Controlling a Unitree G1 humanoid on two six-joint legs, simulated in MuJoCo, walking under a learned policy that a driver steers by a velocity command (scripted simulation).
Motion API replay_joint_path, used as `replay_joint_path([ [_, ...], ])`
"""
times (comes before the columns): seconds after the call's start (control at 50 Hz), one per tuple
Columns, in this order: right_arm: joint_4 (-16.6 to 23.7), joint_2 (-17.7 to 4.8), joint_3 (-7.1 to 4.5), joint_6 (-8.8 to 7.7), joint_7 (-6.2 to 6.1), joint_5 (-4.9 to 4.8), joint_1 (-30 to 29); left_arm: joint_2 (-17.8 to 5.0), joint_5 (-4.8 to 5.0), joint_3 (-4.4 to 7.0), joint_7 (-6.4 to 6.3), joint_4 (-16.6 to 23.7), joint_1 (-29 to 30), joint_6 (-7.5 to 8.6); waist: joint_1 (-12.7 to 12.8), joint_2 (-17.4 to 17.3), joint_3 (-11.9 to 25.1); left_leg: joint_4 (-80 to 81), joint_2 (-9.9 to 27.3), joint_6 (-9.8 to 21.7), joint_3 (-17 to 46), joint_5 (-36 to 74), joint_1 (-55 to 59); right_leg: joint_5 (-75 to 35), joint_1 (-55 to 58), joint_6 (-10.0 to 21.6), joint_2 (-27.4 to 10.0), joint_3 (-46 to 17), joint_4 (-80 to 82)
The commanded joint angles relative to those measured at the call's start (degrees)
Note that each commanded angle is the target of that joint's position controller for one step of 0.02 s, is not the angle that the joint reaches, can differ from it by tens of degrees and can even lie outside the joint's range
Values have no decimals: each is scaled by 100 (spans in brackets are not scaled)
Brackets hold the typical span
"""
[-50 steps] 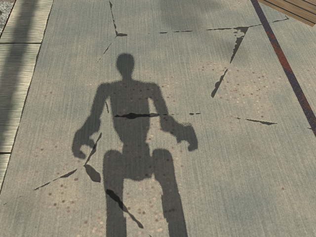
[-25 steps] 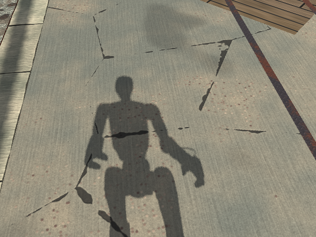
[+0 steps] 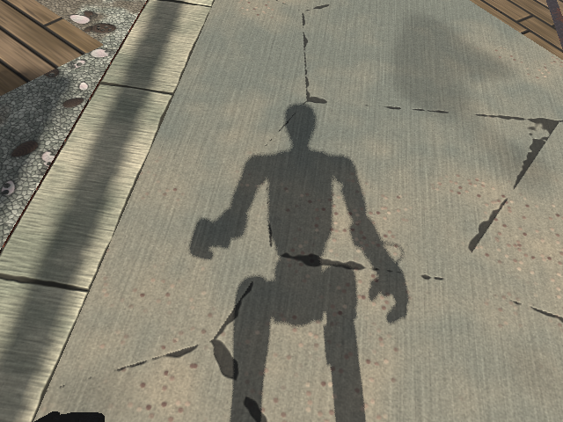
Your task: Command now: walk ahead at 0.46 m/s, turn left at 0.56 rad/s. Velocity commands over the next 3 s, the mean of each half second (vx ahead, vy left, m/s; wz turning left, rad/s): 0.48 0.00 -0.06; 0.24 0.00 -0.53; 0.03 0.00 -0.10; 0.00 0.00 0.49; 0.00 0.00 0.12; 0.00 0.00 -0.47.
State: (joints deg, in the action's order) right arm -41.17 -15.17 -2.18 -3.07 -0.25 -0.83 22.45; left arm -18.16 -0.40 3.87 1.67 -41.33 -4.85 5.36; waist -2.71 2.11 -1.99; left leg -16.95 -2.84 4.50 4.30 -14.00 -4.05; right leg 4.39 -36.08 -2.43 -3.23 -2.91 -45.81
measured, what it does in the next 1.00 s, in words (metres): walks ahead, turning right: right foot, then left foot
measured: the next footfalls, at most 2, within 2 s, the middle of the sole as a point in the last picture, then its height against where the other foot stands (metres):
right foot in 0.24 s outside the picture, level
left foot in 0.68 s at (224, 363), level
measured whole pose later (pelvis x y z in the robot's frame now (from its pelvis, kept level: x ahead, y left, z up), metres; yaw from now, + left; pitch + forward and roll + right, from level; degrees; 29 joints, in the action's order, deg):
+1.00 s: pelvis +0.49 +0.01 -0.01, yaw -23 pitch +1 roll +1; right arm -40.6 -15.9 -3.3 -1.4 -0.8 0.9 8.8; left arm -18.6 1.0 4.2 -0.7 -37.1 -10.2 -3.9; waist -1.4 1.1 -4.8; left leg -23.3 1.7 1.5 -7.3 -8.1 -16.1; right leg 19.7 -30.0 -4.4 -3.0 -0.9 -51.4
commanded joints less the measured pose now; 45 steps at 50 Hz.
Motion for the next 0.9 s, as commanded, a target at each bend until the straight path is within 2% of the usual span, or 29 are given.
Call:
replay_joint_path([
  [0.02,307,-1197,-367,-69,-131,-28,-8,-210,43,2,26,564,882,83,-68,-773,-185,625,1012,706,869,1435,-345,-844,57,-113,304,173,1066],
  [0.1,61,-1093,-349,-83,-145,-45,248,-192,95,-48,159,636,1223,167,-228,-787,-288,603,1290,628,853,1325,13,-1408,264,101,251,163,1724],
  [0.16,-58,-1107,-367,-27,-147,-6,268,-351,121,-3,208,616,1114,185,-131,-922,-274,255,1518,519,730,2326,710,-802,247,430,261,279,1873],
  [0.18,-62,-1161,-380,-2,-150,5,240,-453,113,45,197,570,913,177,-27,-985,-92,-82,1504,462,639,3378,921,-456,512,561,398,427,1839],
  [0.2,-66,-1212,-388,36,-153,28,219,-593,107,121,165,468,496,159,183,-1051,269,-686,1426,401,512,4645,1083,-171,1045,724,603,624,1781],
  [0.22,-51,-1188,-354,82,-157,49,122,-763,100,212,124,281,-288,131,622,-968,809,-1738,1207,255,241,5463,908,-314,2106,948,703,749,1858],
  [0.24,40,-1014,-261,94,-177,145,141,-962,51,250,94,120,-1314,96,1018,-582,1623,-3294,1049,107,213,4286,-265,-445,3972,1349,-89,-255,1516],
  [0.26,137,-421,-97,9,-104,132,920,-1427,54,377,128,-28,-1848,82,584,1223,2426,-5707,-124,-429,17,-160,-2644,802,6036,2498,-1539,-3423,1927],
  [0.28,148,-800,-106,-129,-69,93,569,-876,246,247,161,-82,-1781,81,780,1052,2339,-6263,-135,-412,497,-1622,-3425,1728,6096,2433,-1538,-4538,2840],
  [0.3,350,-1067,-180,-243,-8,-96,-174,-714,234,194,109,-7,-1342,46,806,626,1296,-6285,214,-349,503,-1225,-3890,1833,5302,2150,-1426,-3658,2963],
  [0.32,452,-1042,-133,-354,10,-77,-632,-657,150,170,64,87,-1077,6,727,-46,840,-5951,441,-292,382,-848,-3741,1380,4439,1971,-1184,-3047,3069],
  [0.34,515,-987,-147,-415,10,38,-882,-584,106,140,47,122,-878,-11,549,-345,403,-5468,595,-325,282,-631,-3640,717,3709,1913,-957,-2605,3181],
  [0.36,532,-958,-162,-417,7,118,-833,-510,39,101,16,159,-813,-2,361,-234,362,-5124,739,-356,288,-436,-3320,273,3292,1882,-774,-2317,3302],
  [0.42,570,-718,-94,-334,5,201,-685,-527,122,109,-70,157,-821,-25,153,108,282,-4277,821,-606,86,-445,-3025,-390,2613,1989,-573,-1844,3517],
  [0.46,728,-553,-10,-306,-11,221,-1077,-714,153,166,-140,128,-926,-38,242,117,118,-3450,766,-759,-80,-5,-2915,-490,2159,1926,-428,-1498,3602],
  [0.52,881,-426,50,-351,20,176,-1821,-833,200,216,-210,61,-1198,-107,546,122,55,-2086,477,-863,-157,1433,-2326,-210,1757,1597,-112,-1179,3488],
  [0.56,949,-508,15,-381,46,118,-2102,-853,221,228,-239,-19,-1466,-182,659,172,74,-1615,282,-894,-105,1847,-2063,-268,1867,1468,-126,-1310,3246],
  [0.6,985,-666,-72,-401,58,121,-2131,-827,238,240,-283,-70,-1630,-284,612,268,203,-1222,164,-815,35,1765,-1894,-567,2286,1252,-166,-1575,2725],
  [0.64,927,-806,-173,-422,60,126,-1859,-788,212,252,-328,4,-1505,-372,395,397,395,-991,142,-633,92,1565,-1534,-820,2572,1015,-170,-1839,2081],
  [0.66,856,-846,-215,-435,44,156,-1549,-679,212,228,-335,95,-1340,-396,173,375,537,-705,253,-489,41,1859,-1034,-841,2488,820,18,-1782,1616],
  [0.68,836,-1051,-274,-441,6,241,-1102,-408,145,145,-319,226,-1331,-385,-26,107,1049,-728,831,-204,368,2511,-63,-313,2167,587,331,-1566,621],
  [0.7,879,-1357,-321,-358,-45,319,-690,13,-2,24,-309,278,-1907,-371,105,-1197,1775,-1205,2247,372,1650,4598,1500,2756,983,246,935,-896,-1050],
  [0.72,733,-1391,-360,-218,23,225,-496,-231,164,-7,-288,307,-2722,-360,339,-2364,2497,-996,3187,1173,3403,3846,2123,3797,43,99,903,-646,-2410],
  [0.74,886,-983,-281,-140,26,193,-788,-673,237,122,-318,169,-2535,-448,249,-1487,2050,-749,2814,1054,3137,2800,1620,3253,-219,-70,561,-749,-2988],
  [0.76,943,-725,-215,-93,8,239,-1028,-838,206,188,-338,220,-1933,-561,107,-1005,1454,-658,2498,847,2192,2473,988,2845,-342,-167,410,-512,-3115],
  [0.78,923,-647,-172,-53,15,269,-1299,-835,173,222,-376,267,-1655,-679,177,-697,1066,-533,2210,778,1611,2497,322,2591,-205,-242,244,-396,-3011],
  [0.82,788,-713,-200,-31,8,291,-1576,-611,157,211,-399,367,-1563,-836,381,-944,604,-167,1789,718,761,2441,-727,2241,357,-282,92,-163,-2525],
  [0.84,736,-717,-221,-46,-2,308,-1623,-479,161,188,-401,393,-1566,-866,405,-1068,564,-52,1700,754,492,2515,-863,2120,516,-305,108,-49,-2271],
  [0.9,596,-834,-306,-34,-54,248,-1615,-315,108,131,-363,581,-1210,-878,326,-1009,720,17,1898,958,179,2917,-619,1841,621,-318,-24,11,-1413],
])
Over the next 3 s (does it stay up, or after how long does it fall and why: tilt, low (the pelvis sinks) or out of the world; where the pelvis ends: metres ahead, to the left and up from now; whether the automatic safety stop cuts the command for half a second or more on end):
stays up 0.48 -0.06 0.00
